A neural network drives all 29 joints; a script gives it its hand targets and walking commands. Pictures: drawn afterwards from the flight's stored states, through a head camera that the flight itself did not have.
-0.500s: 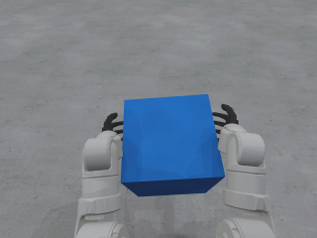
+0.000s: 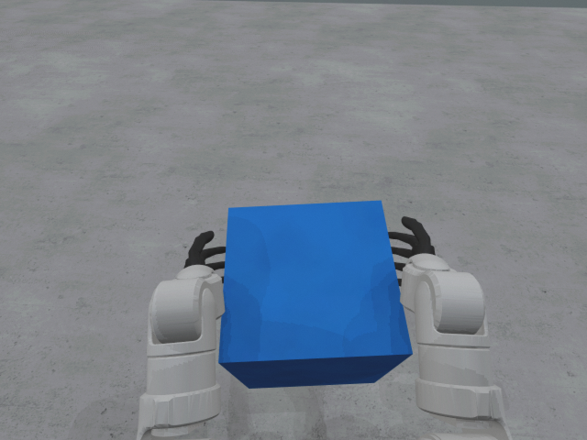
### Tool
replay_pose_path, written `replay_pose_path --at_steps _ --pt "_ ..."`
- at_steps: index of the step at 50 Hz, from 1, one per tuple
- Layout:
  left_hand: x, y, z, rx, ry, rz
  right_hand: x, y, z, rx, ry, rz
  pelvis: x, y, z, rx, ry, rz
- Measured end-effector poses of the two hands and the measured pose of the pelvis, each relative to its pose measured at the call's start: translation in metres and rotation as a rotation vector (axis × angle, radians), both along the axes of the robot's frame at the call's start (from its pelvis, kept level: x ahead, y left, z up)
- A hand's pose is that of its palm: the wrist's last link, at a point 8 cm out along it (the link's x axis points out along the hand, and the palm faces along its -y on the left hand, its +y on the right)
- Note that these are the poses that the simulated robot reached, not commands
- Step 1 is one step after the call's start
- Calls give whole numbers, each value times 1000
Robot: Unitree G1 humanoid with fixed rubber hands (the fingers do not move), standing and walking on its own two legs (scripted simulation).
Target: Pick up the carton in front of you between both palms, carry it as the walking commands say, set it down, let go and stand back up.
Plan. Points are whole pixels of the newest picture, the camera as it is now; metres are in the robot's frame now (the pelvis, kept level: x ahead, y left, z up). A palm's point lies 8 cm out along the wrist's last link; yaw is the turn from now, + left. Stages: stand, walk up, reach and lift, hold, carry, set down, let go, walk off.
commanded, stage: carry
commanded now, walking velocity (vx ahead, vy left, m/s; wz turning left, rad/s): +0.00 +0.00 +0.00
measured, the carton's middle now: (308, 303) +0.32 +0.01 +0.00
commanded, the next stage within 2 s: hold in 1.96 s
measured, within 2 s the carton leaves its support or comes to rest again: neither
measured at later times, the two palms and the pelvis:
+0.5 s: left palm (222, 239) +0.36 +0.13 +0.09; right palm (421, 234) +0.37 -0.15 +0.10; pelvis +0.08 -0.01 +0.00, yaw -1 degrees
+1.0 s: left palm (221, 278) +0.31 +0.13 +0.07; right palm (428, 273) +0.32 -0.16 +0.07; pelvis +0.03 -0.01 +0.00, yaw -1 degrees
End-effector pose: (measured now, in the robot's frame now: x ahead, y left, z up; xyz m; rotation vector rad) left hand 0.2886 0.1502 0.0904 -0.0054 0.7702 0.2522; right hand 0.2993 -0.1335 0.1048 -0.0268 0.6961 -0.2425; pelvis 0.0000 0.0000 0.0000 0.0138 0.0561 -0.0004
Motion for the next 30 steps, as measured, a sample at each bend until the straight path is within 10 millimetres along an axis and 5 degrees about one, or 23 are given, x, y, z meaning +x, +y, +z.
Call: replay_pose_path --at_steps 6,15,30 --pt "29 -2 -7 -7 76 8 29 -3 -10 12 76 -14 32 3 9 -9 -1 -3" --pt "71 -14 8 19 13 -13 64 -14 -1 40 14 -36 69 -1 6 -5 15 -10" --pt "67 -21 -4 21 40 -19 60 -22 -11 33 42 -39 70 -8 0 -8 2 -16"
